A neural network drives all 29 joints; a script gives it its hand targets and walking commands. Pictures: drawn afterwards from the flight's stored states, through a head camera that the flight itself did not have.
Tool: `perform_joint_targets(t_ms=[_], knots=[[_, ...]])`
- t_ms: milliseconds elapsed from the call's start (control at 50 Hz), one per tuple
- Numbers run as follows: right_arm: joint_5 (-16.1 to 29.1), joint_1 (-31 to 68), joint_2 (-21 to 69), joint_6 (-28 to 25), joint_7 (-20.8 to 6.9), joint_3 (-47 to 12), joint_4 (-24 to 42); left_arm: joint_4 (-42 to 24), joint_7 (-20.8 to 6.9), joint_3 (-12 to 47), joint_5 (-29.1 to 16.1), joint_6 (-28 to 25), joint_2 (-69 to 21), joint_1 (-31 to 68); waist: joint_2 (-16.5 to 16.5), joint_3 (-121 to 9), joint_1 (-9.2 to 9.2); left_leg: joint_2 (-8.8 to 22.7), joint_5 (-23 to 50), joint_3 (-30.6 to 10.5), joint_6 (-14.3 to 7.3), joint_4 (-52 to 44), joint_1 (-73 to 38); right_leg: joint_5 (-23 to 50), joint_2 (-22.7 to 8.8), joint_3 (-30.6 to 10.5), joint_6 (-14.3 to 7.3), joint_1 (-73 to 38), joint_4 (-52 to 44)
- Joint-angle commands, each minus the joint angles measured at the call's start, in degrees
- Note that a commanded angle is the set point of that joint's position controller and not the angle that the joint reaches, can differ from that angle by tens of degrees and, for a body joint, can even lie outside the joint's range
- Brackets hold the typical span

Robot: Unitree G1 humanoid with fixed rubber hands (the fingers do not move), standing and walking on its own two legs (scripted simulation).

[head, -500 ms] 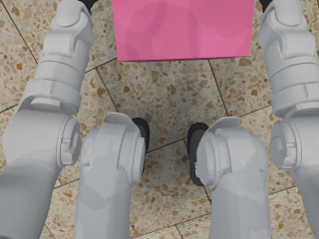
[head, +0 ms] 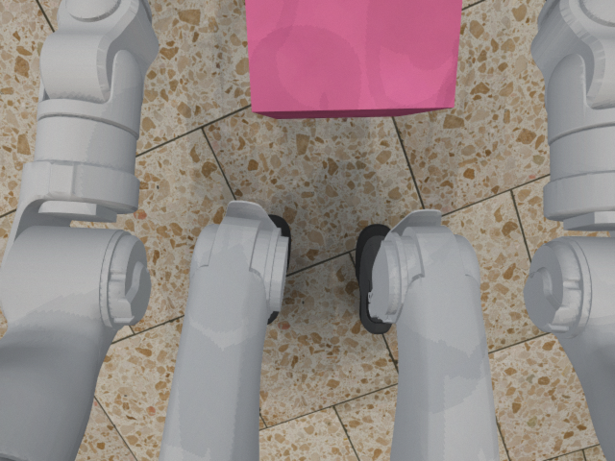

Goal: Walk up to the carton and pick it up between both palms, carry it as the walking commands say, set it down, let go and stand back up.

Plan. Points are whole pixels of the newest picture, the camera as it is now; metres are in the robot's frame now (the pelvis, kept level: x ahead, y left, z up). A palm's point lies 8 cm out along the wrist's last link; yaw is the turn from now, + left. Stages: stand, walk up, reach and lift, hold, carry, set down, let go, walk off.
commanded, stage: set down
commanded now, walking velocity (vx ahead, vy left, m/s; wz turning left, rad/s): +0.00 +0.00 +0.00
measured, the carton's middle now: (343, 2) +0.57 +0.00 -0.31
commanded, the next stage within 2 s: let go in 0.88 s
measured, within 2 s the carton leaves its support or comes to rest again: neither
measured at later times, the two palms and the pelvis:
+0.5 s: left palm out of the picture +0.54 +0.20 +0.00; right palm out of the picture +0.56 -0.19 +0.00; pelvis +0.00 +0.00 +0.13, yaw +0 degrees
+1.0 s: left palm out of the picture +0.53 +0.20 +0.10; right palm out of the picture +0.55 -0.18 +0.11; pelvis +0.02 +0.00 +0.23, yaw +0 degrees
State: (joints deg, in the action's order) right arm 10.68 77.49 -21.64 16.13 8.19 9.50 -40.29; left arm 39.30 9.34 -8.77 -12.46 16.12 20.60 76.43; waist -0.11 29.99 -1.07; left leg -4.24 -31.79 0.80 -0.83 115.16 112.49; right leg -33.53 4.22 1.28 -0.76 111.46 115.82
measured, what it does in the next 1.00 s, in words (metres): rises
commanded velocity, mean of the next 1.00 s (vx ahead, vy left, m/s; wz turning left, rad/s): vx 0.00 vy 0.00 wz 0.00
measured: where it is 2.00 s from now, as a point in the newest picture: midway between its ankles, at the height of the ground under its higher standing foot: (320, 292)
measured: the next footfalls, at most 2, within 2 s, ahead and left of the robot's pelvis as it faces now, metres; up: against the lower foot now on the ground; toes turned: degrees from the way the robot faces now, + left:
none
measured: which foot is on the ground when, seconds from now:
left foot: down 0.00-1.00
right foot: down 0.00-1.00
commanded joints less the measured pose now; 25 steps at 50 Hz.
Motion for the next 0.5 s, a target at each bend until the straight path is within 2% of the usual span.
perform_joint_targets(t_ms=[0,20,40,60,80,100,120,140,160,180,200,220,240,260,280,300,320,340,360,380,400,420,440,460,480], knots=[[1.2,16.3,-7.2,-0.3,-1.1,-0.2,4.5,-2.0,-1.0,-0.8,0.9,-0.2,6.1,12.8,0.8,-110.3,-0.71,0.2,17.4,0.5,0.7,-14.4,-42.7,16.3,0.3,0.0,0.6,-36.1,-14.5],[-1.7,17.2,-8.9,0.0,-1.4,2.4,3.2,-2.2,-0.8,-2.5,2.9,0.1,8.6,17.3,1.3,-104.9,-0.7,0.6,13.3,-0.1,0.8,-15.8,-40.0,12.6,0.0,0.5,0.8,-31.8,-15.0],[-0.7,15.2,-9.5,-0.4,-2.1,2.8,3.1,-9.3,-1.3,-1.5,1.0,0.0,5.9,17.2,2.5,-110.8,1.91,0.4,18.8,-0.8,1.2,-17.1,-44.5,18.7,0.4,0.3,0.4,-36.5,-15.6],[-1.1,17.2,-8.3,-0.4,-1.6,0.8,7.6,-9.5,-1.2,-3.6,2.0,-0.9,7.5,17.3,-0.3,-116.5,-1.28,-0.6,20.1,0.7,1.2,-15.8,-43.1,19.7,0.6,-1.1,0.5,-41.1,-16.7],[-0.9,17.9,-10.1,-0.7,-1.5,2.1,11.6,-14.0,-1.0,-1.8,0.4,-0.7,7.5,18.3,1.3,-120.8,0.92,0.1,21.4,0.1,1.1,-16.7,-48.0,20.9,0.8,-0.1,0.3,-42.3,-16.4],[-1.8,18.7,-9.8,-0.2,-1.3,2.1,14.1,-12.1,-1.0,-2.0,0.0,0.0,6.7,15.8,-3.6,-122.3,1.87,-0.9,21.7,1.1,0.8,-16.0,-45.2,22.9,1.0,-0.4,0.7,-47.8,-18.1],[-0.9,19.9,-12.5,-0.3,-1.1,3.2,18.1,-12.9,-1.2,-3.5,0.1,0.2,10.0,16.9,-4.9,-122.9,1.48,-0.6,20.7,0.6,0.3,-18.6,-45.3,22.4,1.1,0.9,1.1,-47.4,-18.1],[-0.3,20.2,-9.4,0.4,-1.6,1.3,16.1,-10.6,-1.5,-1.1,-0.7,1.4,7.0,15.8,-4.0,-125.0,1.05,-0.1,21.8,-0.2,0.0,-19.7,-48.7,23.6,1.0,0.1,1.1,-49.9,-20.1],[0.7,18.7,-10.0,1.3,-1.7,1.8,13.6,-8.8,-1.5,-1.4,0.0,2.0,8.4,15.5,-0.8,-122.2,0.68,0.2,21.7,0.1,0.4,-21.3,-49.6,22.9,1.0,0.0,1.3,-48.7,-20.7],[-0.1,18.2,-11.3,2.3,-1.8,3.2,15.5,-15.0,-0.7,-3.8,1.9,2.7,11.3,17.0,0.5,-124.8,-1.53,-0.1,20.8,1.0,1.2,-22.0,-52.2,19.6,1.0,0.6,1.1,-47.7,-21.6],[-0.3,14.6,-11.0,2.8,-2.2,2.2,10.9,-12.3,-0.3,-1.9,2.4,3.2,9.6,13.7,2.8,-124.1,-1.26,0.1,22.4,0.2,1.6,-23.7,-57.5,19.2,1.0,1.0,0.8,-45.2,-22.6],[-0.8,13.6,-10.5,3.2,-2.7,2.1,9.5,-14.0,-0.6,-2.6,2.8,3.2,9.3,15.1,2.5,-122.9,-0.62,0.1,21.9,0.1,2.2,-24.9,-57.0,19.2,1.1,0.8,0.6,-45.8,-24.0],[0.1,18.4,-13.2,3.8,-2.4,1.9,17.3,-20.3,-0.5,-3.5,1.9,3.5,9.6,17.3,2.2,-128.0,-1.54,-0.7,24.1,1.2,2.1,-24.4,-57.2,22.2,1.3,0.0,0.7,-49.8,-24.5],[-0.2,14.8,-10.4,3.6,-2.9,0.8,13.1,-15.1,-0.8,-3.8,2.9,3.4,8.1,13.7,0.5,-124.3,-1.56,-0.6,25.8,0.3,1.5,-26.2,-56.8,23.0,1.2,0.0,1.0,-49.8,-25.5],[-0.9,18.7,-13.2,3.5,-2.7,2.6,21.7,-19.6,-0.3,-3.1,2.0,4.2,9.1,15.8,-0.5,-132.5,0.24,0.0,26.0,-0.4,1.4,-25.7,-62.9,24.2,1.1,0.9,1.1,-52.2,-25.8],[-0.2,17.4,-12.6,4.5,-3.0,1.7,19.6,-15.8,-0.8,-2.6,1.6,5.0,9.2,14.1,-0.3,-128.5,-1.21,-0.6,26.4,0.2,1.4,-27.7,-60.5,23.8,1.4,1.2,1.5,-52.3,-26.6],[-1.0,20.1,-15.0,4.4,-2.5,2.7,24.9,-20.1,-1.0,-1.7,-1.3,5.3,8.8,14.7,-3.8,-132.8,1.2,-0.4,27.3,-0.8,0.7,-28.0,-62.5,25.1,1.2,1.3,1.2,-55.0,-27.4],[-0.5,18.2,-12.7,4.9,-2.6,1.1,25.6,-25.5,-1.2,-4.3,0.1,4.9,10.8,14.6,-4.4,-133.1,-0.34,-1.0,26.4,0.8,0.9,-29.3,-60.3,28.1,1.2,-0.1,1.1,-61.9,-29.5],[-1.9,16.8,-13.9,5.6,-2.3,2.3,21.8,-24.1,-0.9,-4.8,0.6,5.3,12.9,14.9,-4.7,-133.4,-0.65,-1.5,27.1,1.2,1.1,-29.3,-59.8,27.4,1.4,0.2,1.4,-63.3,-28.7],[-1.4,13.6,-11.5,6.4,-2.6,1.2,13.9,-14.5,-1.3,-4.3,1.5,6.0,10.2,11.9,-2.4,-125.1,-1.23,-1.2,23.8,1.1,1.6,-30.9,-57.0,24.1,1.0,-0.8,1.3,-59.6,-31.3],[-3.3,11.9,-10.8,6.8,-2.6,3.0,10.8,-13.1,-1.2,-7.6,3.4,6.2,13.6,10.6,-1.2,-119.6,-2.65,-0.4,20.7,0.5,1.2,-32.8,-55.2,21.9,0.3,-1.8,1.4,-58.2,-32.8],[-4.2,13.2,-12.5,6.7,-3.7,4.3,10.5,-10.2,-2.1,-3.8,1.9,7.0,8.7,10.5,-1.3,-114.3,0.79,0.4,18.8,-0.8,1.6,-35.8,-56.1,19.5,0.3,-0.1,1.4,-53.2,-33.9],[-1.9,14.7,-11.1,6.5,-3.8,3.4,9.8,-11.0,-2.4,-2.0,1.9,7.1,6.0,13.4,2.6,-113.6,0.81,-0.1,19.2,-0.1,2.2,-37.9,-59.5,17.4,0.5,-0.2,1.2,-52.1,-36.8],[-0.7,15.5,-9.6,5.1,-3.8,1.1,15.9,-17.3,-2.6,-2.1,0.7,5.4,5.9,13.5,2.4,-118.8,0.42,0.0,23.2,-0.2,1.8,-38.3,-62.6,22.4,-0.1,-1.6,0.4,-58.8,-37.4],[-1.9,17.1,-13.1,4.4,-3.3,3.1,17.5,-16.3,-2.9,-2.7,1.0,4.9,7.2,12.9,1.7,-121.9,1.06,-0.8,26.1,0.2,2.0,-37.8,-61.2,25.9,0.8,-0.7,0.8,-60.2,-37.1]])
